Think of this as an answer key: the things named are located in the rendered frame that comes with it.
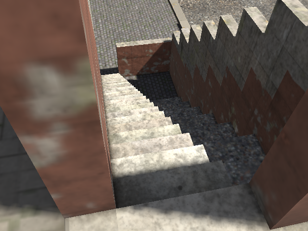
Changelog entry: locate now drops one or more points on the stairs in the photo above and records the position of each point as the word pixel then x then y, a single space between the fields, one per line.
pixel 151 159

